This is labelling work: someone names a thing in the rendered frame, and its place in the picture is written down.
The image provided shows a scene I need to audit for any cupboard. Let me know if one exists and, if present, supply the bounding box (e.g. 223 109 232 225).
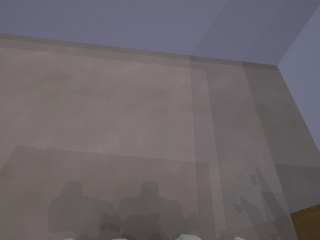
290 204 320 240

